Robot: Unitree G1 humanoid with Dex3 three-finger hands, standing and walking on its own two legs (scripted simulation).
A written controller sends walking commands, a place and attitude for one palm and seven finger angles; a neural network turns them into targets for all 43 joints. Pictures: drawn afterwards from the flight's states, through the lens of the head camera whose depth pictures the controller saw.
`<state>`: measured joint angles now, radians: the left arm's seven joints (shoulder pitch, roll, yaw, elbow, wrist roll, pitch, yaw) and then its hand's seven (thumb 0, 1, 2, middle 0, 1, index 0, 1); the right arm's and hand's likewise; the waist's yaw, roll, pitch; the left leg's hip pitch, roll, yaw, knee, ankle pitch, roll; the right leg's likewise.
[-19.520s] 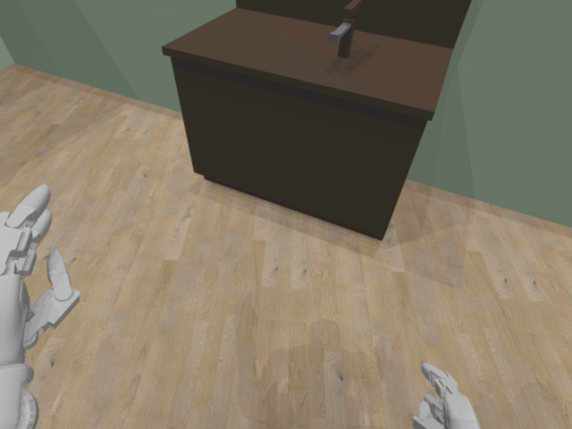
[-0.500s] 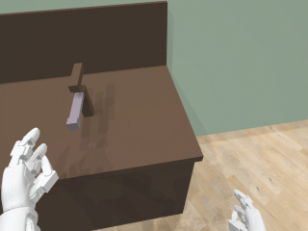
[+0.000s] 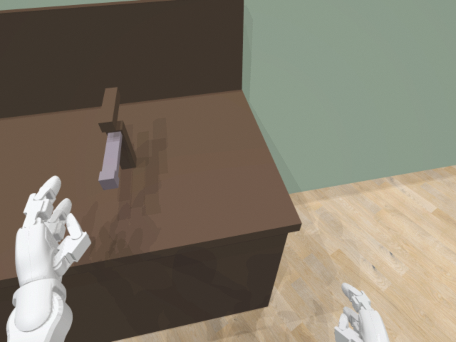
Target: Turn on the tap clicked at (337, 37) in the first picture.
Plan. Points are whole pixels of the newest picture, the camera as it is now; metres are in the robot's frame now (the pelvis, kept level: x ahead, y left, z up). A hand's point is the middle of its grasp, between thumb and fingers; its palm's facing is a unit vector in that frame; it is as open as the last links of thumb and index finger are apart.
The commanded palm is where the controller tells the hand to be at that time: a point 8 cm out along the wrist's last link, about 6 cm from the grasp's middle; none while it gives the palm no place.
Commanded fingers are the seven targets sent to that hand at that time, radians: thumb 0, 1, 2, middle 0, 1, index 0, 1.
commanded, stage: reach beside the lever's end, fingers flat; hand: left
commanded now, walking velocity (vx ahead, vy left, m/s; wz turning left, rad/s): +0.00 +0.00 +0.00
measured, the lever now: (109, 179) +0.37 +0.28 +0.08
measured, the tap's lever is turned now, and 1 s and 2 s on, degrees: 0 0 0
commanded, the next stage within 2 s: push the lever round in 1.50 s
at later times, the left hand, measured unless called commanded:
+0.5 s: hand (84, 215) +0.27 +0.27 +0.10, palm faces +0.52 -0.85 -0.11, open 7.6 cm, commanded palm +0.23 +0.32 +0.10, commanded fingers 0.00 0.90 0.90 -0.17 -0.20 -0.17 -0.20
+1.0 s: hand (84, 197) +0.32 +0.30 +0.09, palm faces +0.53 -0.84 -0.10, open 7.8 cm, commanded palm +0.28 +0.34 +0.08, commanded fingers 0.00 0.90 0.90 -0.15 -0.15 -0.15 -0.15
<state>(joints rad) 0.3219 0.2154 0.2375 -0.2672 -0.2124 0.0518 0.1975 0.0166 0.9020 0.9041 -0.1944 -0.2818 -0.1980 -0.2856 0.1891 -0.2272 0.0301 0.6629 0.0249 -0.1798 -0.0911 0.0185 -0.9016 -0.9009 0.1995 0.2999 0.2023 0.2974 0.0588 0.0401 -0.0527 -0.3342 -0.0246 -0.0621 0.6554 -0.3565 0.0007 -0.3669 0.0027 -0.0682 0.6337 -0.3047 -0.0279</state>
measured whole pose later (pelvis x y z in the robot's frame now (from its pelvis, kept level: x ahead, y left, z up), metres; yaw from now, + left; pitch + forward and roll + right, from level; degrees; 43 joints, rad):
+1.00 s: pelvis +0.00 +0.00 +0.00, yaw -1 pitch +6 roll -1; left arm -0.08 0.32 0.42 0.30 -0.20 -0.10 0.12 0.02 0.90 0.90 -0.15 -0.16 -0.16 -0.16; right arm 0.19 -0.25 0.01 0.70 0.03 -0.13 -0.10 0.02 -0.90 -0.90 0.20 0.30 0.20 0.30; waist 0.02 0.04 -0.05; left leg -0.41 -0.01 -0.05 0.67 -0.36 0.00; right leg -0.45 0.02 -0.06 0.64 -0.30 -0.03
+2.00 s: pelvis +0.00 +0.01 -0.01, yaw -1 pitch +8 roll -1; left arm -0.16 0.29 0.39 0.39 -0.17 -0.17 0.13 0.02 0.90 0.90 -0.15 -0.15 -0.15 -0.16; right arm 0.20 -0.24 0.00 0.69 0.02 -0.10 -0.09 0.02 -0.90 -0.90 0.20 0.30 0.20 0.30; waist 0.00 0.03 -0.07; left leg -0.47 -0.02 -0.05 0.71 -0.38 0.01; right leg -0.49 0.01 -0.05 0.66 -0.30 -0.02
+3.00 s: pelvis -0.01 +0.00 +0.00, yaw +0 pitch +5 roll -1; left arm -0.17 0.12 0.22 0.33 -0.06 -0.13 0.48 0.02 0.97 0.94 -0.15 -0.15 -0.15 -0.16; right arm 0.17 -0.23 0.00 0.71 -0.01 -0.04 -0.07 0.02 -0.90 -0.90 0.20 0.30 0.20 0.30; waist 0.01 0.04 -0.07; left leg -0.43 -0.01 -0.06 0.70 -0.36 -0.01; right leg -0.46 0.01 -0.07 0.66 -0.30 -0.04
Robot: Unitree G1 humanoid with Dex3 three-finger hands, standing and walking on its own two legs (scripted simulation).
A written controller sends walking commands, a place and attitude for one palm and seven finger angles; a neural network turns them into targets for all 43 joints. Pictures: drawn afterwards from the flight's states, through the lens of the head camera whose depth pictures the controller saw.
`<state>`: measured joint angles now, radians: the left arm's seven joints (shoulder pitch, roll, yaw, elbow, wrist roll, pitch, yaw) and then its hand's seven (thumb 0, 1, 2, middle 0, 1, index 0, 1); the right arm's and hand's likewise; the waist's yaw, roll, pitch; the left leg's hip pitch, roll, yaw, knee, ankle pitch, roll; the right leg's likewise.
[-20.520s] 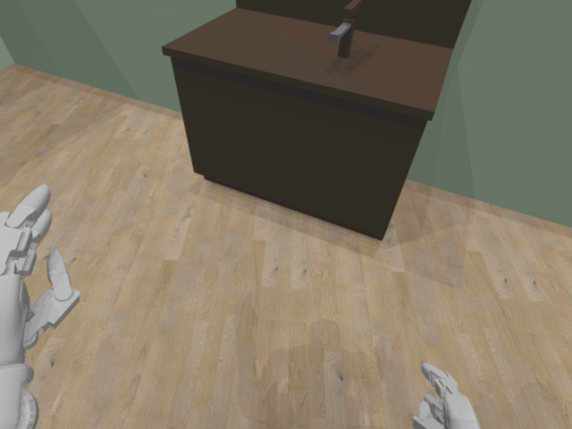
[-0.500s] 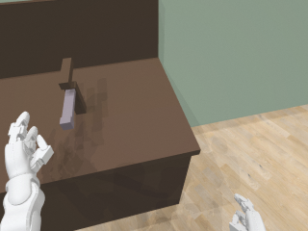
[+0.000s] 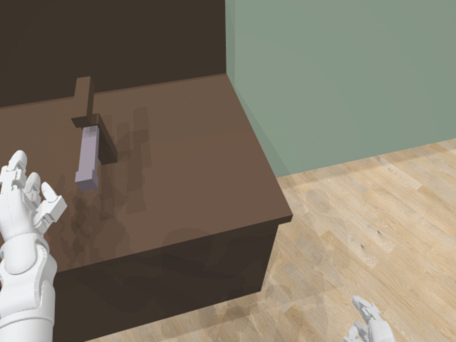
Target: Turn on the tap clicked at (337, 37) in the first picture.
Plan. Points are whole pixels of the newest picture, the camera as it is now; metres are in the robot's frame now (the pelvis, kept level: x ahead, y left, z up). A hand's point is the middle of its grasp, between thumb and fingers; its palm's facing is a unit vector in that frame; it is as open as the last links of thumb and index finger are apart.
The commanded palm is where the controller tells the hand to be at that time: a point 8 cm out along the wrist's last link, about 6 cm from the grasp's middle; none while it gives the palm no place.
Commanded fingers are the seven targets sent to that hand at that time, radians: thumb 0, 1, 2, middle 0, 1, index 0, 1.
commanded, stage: reach beside the lever's end, fingers flat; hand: left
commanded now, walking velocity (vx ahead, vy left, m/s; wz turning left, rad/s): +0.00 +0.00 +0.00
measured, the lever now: (87, 180) +0.36 +0.29 +0.08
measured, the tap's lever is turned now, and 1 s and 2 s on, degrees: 0 0 8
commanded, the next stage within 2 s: push the lever round in 0.50 s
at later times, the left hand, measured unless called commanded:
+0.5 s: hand (65, 198) +0.32 +0.31 +0.08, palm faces +0.52 -0.85 -0.10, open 7.8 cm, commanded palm +0.27 +0.35 +0.08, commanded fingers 0.00 0.90 0.90 -0.15 -0.15 -0.15 -0.15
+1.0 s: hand (74, 195) +0.33 +0.30 +0.08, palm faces +0.52 -0.85 -0.07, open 7.8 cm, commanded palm +0.28 +0.33 +0.08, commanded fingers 0.00 0.90 0.90 -0.15 -0.15 -0.15 -0.15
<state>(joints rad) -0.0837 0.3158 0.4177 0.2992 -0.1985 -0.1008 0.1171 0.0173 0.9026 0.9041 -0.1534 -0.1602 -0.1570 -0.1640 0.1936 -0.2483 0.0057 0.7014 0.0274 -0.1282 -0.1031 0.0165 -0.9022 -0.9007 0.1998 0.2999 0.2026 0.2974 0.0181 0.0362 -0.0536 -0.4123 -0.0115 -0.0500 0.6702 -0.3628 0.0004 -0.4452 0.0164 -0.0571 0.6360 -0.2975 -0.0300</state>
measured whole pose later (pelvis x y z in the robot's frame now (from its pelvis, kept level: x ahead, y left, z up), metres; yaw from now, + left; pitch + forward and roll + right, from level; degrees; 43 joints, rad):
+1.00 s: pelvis +0.00 +0.01 +0.00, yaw +0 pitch +8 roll -1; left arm -0.16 0.29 0.39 0.39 -0.17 -0.17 0.13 0.02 0.90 0.90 -0.15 -0.15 -0.15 -0.16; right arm 0.20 -0.24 0.00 0.69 0.02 -0.10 -0.09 0.02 -0.90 -0.90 0.20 0.30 0.20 0.30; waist 0.00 0.03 -0.07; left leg -0.47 -0.02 -0.05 0.71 -0.38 0.01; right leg -0.49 0.01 -0.05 0.66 -0.30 -0.02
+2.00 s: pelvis -0.01 +0.00 +0.00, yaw +1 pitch +5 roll -1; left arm -0.17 0.12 0.22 0.33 -0.06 -0.13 0.48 0.02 0.97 0.94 -0.15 -0.15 -0.15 -0.16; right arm 0.17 -0.23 0.00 0.71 -0.01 -0.04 -0.07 0.02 -0.90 -0.90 0.20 0.30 0.20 0.30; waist 0.01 0.04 -0.07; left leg -0.43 -0.01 -0.06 0.70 -0.36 -0.01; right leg -0.46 0.01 -0.07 0.66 -0.30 -0.04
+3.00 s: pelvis +0.01 -0.01 -0.01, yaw +0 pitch +10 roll +0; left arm -0.52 -0.03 0.24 0.62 0.08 -0.03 0.87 0.00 0.91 0.92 -0.15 -0.15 -0.15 -0.16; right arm 0.17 -0.20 -0.05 0.77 -0.08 0.07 -0.01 0.01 -0.90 -0.90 0.20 0.30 0.20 0.30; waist -0.02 0.03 -0.12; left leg -0.49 0.00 -0.06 0.71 -0.39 -0.02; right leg -0.52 0.02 -0.07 0.68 -0.33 -0.04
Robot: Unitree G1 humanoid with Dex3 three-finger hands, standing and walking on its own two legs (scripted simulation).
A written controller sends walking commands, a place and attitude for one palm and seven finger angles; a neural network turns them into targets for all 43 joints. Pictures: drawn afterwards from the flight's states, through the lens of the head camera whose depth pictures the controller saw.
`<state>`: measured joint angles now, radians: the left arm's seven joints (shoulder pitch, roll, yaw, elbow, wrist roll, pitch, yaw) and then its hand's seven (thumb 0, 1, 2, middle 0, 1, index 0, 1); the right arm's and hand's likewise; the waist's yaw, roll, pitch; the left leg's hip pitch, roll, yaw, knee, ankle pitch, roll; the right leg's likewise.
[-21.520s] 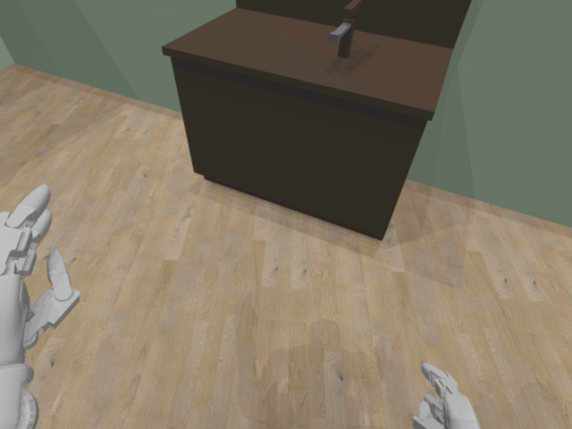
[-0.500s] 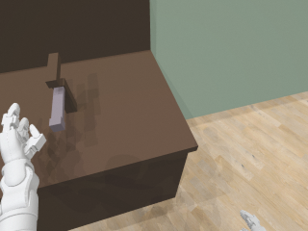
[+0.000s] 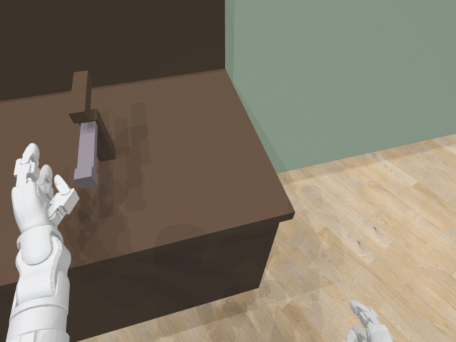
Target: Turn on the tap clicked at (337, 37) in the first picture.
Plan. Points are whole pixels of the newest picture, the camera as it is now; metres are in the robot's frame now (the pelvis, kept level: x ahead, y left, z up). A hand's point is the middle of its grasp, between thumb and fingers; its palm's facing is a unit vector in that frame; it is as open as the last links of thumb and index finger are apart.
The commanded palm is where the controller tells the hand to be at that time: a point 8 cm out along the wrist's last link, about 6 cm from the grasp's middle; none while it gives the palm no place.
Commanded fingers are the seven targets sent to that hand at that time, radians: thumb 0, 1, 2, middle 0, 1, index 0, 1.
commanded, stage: push the lever round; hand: left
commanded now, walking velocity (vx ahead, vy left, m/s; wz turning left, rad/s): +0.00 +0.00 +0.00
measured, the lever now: (86, 177) +0.36 +0.28 +0.09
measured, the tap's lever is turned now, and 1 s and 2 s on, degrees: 0 8 46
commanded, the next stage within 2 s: none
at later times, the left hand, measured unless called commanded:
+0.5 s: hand (87, 199) +0.32 +0.26 +0.08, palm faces +0.56 -0.83 -0.06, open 7.8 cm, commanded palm +0.28 +0.29 +0.08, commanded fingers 0.00 0.90 0.90 -0.15 -0.15 -0.15 -0.15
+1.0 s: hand (108, 195) +0.33 +0.23 +0.08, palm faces +0.65 -0.76 -0.06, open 7.5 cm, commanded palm +0.29 +0.25 +0.08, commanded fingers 0.00 0.90 0.90 -0.15 -0.15 -0.15 -0.15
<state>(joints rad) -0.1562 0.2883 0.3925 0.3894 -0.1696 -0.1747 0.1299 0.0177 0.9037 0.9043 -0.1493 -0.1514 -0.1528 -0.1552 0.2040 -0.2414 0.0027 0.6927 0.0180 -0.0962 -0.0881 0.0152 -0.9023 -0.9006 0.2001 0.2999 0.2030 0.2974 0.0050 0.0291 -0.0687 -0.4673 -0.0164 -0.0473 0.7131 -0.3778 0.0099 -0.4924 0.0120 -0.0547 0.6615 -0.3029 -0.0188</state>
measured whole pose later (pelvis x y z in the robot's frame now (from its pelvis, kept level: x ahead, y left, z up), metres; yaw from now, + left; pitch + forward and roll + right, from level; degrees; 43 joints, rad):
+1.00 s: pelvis -0.01 -0.01 +0.00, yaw +1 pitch +5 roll -1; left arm -0.17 0.12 0.22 0.33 -0.06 -0.13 0.48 0.02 0.97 0.94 -0.15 -0.15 -0.15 -0.16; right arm 0.17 -0.23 0.00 0.71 -0.01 -0.04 -0.07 0.02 -0.90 -0.90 0.20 0.30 0.20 0.30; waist 0.01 0.04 -0.07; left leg -0.43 -0.01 -0.06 0.70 -0.36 -0.01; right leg -0.46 0.01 -0.07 0.66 -0.30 -0.04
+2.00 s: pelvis +0.01 -0.02 +0.00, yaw +0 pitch +10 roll +0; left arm -0.52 -0.03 0.24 0.62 0.08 -0.03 0.87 0.00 0.91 0.92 -0.15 -0.15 -0.15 -0.16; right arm 0.17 -0.20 -0.05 0.77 -0.08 0.07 -0.01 0.01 -0.90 -0.90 0.20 0.30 0.20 0.30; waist -0.02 0.03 -0.12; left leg -0.49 0.00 -0.06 0.71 -0.39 -0.02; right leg -0.52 0.02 -0.07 0.68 -0.33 -0.04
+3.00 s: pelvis -0.01 -0.03 -0.02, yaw +0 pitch +15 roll -1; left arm -0.88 0.07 0.42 1.01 0.17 -0.11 1.01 0.04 0.92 0.92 -0.15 -0.15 -0.12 -0.14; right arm 0.25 -0.22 -0.06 0.83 -0.12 -0.02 0.04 0.01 -0.91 -0.90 0.20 0.30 0.20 0.30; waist -0.11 0.03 -0.15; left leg -0.68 0.01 -0.07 0.80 -0.38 -0.03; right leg -0.71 0.03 -0.08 0.76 -0.32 -0.06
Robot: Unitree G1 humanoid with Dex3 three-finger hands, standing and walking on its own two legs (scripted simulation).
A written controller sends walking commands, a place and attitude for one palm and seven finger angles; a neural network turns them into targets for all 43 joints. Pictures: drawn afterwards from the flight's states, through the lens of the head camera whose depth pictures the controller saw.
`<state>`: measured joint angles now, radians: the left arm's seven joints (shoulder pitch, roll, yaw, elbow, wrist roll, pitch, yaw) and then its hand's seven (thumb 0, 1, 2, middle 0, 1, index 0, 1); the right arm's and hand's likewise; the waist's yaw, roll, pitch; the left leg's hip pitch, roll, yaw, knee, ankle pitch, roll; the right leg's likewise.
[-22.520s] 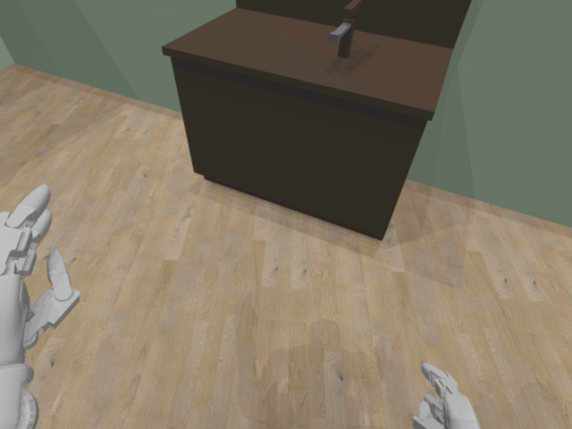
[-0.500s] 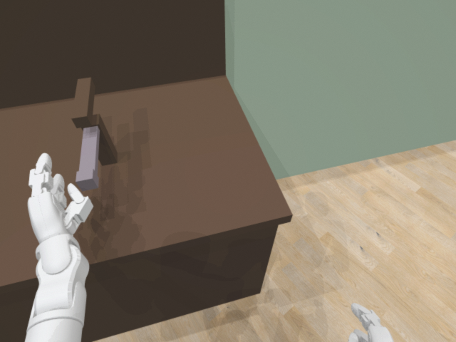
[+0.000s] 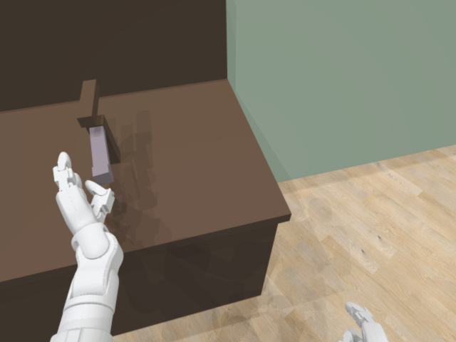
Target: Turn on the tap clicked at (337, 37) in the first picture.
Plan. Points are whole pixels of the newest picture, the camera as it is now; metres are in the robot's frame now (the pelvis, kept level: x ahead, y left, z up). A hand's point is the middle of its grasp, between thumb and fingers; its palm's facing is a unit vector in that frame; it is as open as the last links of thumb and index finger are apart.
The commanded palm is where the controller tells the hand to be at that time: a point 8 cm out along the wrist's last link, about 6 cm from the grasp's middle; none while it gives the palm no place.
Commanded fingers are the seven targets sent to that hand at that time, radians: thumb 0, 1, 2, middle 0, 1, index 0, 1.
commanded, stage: push the lever round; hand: left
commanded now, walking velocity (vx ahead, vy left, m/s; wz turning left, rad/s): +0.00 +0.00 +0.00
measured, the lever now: (103, 174) +0.38 +0.27 +0.09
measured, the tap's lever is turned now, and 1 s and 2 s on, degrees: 8 46 62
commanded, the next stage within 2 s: none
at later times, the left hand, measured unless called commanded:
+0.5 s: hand (143, 182) +0.37 +0.19 +0.08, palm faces +0.70 -0.71 -0.08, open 7.5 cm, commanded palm +0.34 +0.21 +0.08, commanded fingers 0.00 0.90 0.90 -0.15 -0.15 -0.15 -0.15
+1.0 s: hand (158, 163) +0.43 +0.17 +0.07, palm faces +0.77 -0.63 -0.12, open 7.7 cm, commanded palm +0.38 +0.19 +0.08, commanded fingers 0.00 0.90 0.90 -0.15 -0.15 -0.15 -0.15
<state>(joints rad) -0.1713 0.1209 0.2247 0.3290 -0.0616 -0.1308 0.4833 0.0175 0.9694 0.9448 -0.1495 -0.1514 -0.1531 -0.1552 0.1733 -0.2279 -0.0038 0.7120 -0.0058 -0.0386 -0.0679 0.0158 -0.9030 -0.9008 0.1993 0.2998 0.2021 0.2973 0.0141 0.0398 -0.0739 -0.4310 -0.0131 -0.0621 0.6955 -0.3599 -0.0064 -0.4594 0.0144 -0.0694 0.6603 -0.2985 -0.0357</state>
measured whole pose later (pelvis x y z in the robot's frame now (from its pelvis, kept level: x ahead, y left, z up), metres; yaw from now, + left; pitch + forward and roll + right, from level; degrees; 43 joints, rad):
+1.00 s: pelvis +0.02 -0.01 +0.00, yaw +0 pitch +10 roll +0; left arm -0.52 -0.03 0.24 0.62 0.08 -0.03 0.87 0.00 0.91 0.92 -0.15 -0.15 -0.15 -0.16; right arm 0.17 -0.20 -0.05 0.77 -0.08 0.07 -0.01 0.01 -0.90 -0.90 0.20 0.30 0.20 0.30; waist -0.02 0.03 -0.12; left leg -0.49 0.00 -0.06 0.71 -0.39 -0.02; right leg -0.52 0.02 -0.07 0.68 -0.33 -0.04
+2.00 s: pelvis -0.01 -0.01 -0.02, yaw +0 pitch +15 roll -1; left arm -0.88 0.07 0.42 1.01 0.17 -0.11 1.01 0.04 0.92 0.92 -0.15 -0.15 -0.12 -0.14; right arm 0.25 -0.22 -0.06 0.83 -0.12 -0.02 0.04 0.01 -0.91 -0.90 0.20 0.30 0.20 0.30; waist -0.11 0.03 -0.15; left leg -0.68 0.01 -0.07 0.80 -0.38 -0.03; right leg -0.71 0.03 -0.08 0.76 -0.32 -0.06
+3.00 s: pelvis +0.03 -0.01 +0.00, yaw +0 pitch +13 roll -1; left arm -0.83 0.00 0.36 0.86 0.13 0.03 0.97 0.02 0.90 0.90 -0.15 -0.15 -0.15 -0.16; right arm 0.24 -0.20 -0.06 0.81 -0.13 0.00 0.07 0.01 -0.91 -0.90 0.20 0.30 0.20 0.30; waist -0.06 0.04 -0.14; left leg -0.54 0.00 -0.07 0.70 -0.39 -0.02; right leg -0.56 0.02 -0.08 0.67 -0.33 -0.04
